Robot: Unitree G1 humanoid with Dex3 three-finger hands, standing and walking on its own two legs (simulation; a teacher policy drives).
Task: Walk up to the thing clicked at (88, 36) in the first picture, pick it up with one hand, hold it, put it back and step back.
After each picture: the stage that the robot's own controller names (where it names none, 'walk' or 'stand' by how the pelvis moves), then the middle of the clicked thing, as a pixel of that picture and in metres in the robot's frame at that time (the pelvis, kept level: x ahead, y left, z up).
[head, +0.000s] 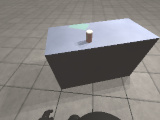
stand; (89, 36) +0.80 +0.09 +0.06
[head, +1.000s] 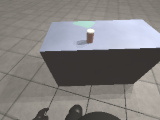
walk; (90, 36) +0.72 +0.11 +0.08
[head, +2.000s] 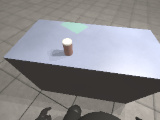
stand; (67, 47) +0.49 +0.23 +0.09
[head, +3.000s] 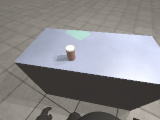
stand; (70, 53) +0.49 +0.21 +0.06
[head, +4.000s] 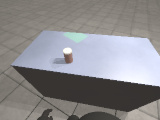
stand; (68, 55) +0.48 +0.22 +0.05
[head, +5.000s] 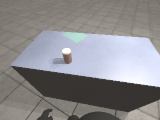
stand; (67, 56) +0.48 +0.23 +0.05
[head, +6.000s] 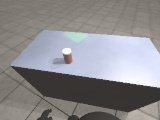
stand; (67, 56) +0.47 +0.23 +0.05
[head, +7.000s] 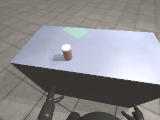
rise first; (67, 52) +0.48 +0.24 +0.06
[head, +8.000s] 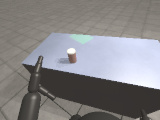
go down; (72, 56) +0.49 +0.23 +0.06
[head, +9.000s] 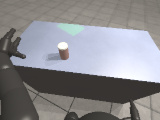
go down; (63, 51) +0.48 +0.21 +0.07
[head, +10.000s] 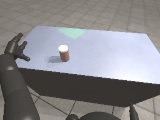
approach; (64, 53) +0.48 +0.22 +0.07
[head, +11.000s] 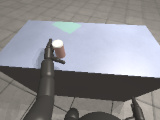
close in; (59, 49) +0.47 +0.23 +0.10
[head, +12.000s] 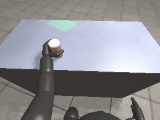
lift; (56, 49) +0.47 +0.23 +0.11
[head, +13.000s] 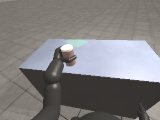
lift; (68, 55) +0.35 +0.16 +0.23
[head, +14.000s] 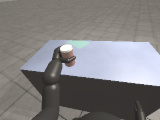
hold; (68, 55) +0.34 +0.17 +0.23
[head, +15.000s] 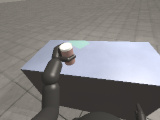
hold; (68, 54) +0.34 +0.17 +0.25
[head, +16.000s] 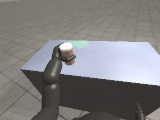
hold; (67, 54) +0.34 +0.17 +0.25
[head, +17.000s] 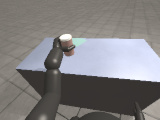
crouch; (67, 45) +0.40 +0.18 +0.26
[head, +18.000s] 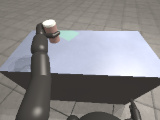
lower; (52, 32) +0.49 +0.24 +0.26
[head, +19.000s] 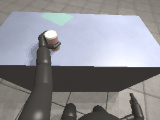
lower; (53, 41) +0.51 +0.23 +0.12
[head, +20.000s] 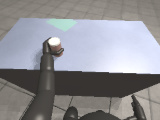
lower; (56, 47) +0.48 +0.23 +0.11
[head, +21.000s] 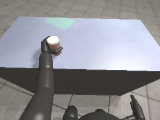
lower; (55, 46) +0.49 +0.23 +0.11
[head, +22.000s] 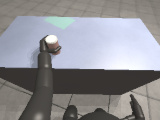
lower; (53, 45) +0.49 +0.24 +0.11
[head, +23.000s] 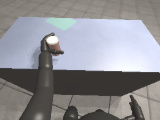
open; (54, 46) +0.48 +0.24 +0.11
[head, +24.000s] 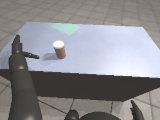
sink last; (60, 50) +0.47 +0.23 +0.10
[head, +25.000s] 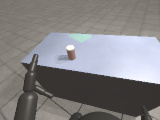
sink last; (71, 52) +0.52 +0.24 +0.08
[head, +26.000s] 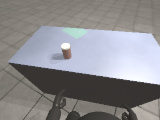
stand; (66, 51) +0.49 +0.24 +0.07
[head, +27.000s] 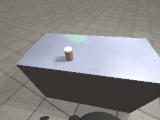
stand; (68, 54) +0.52 +0.24 +0.06
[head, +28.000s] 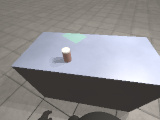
stand; (66, 55) +0.49 +0.24 +0.05
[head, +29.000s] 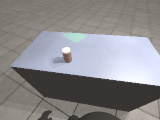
stand; (67, 55) +0.49 +0.23 +0.05
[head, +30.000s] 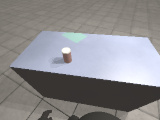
stand; (67, 55) +0.48 +0.23 +0.05
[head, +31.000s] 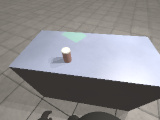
stand; (66, 55) +0.48 +0.23 +0.05
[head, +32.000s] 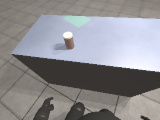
walk; (69, 41) +0.55 +0.22 +0.08
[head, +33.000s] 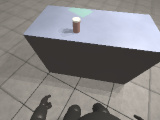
walk; (76, 25) +0.74 +0.21 +0.07
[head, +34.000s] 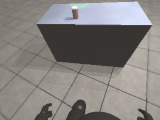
walk; (75, 13) +1.04 +0.31 +0.09
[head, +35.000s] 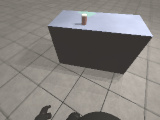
stand; (84, 19) +1.10 +0.20 +0.07
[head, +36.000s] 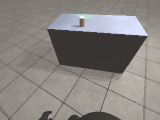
stand; (81, 21) +1.13 +0.21 +0.05
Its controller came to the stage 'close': yes
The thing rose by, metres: 0.22
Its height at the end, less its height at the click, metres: +0.00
